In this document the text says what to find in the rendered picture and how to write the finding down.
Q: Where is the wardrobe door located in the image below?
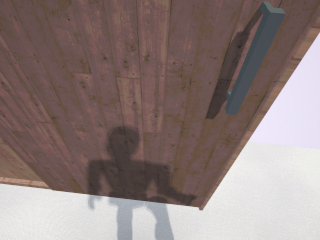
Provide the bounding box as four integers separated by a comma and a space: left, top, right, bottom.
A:
0, 138, 44, 182
0, 0, 320, 208

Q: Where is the handle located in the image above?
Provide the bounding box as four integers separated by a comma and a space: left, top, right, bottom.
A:
225, 1, 286, 115

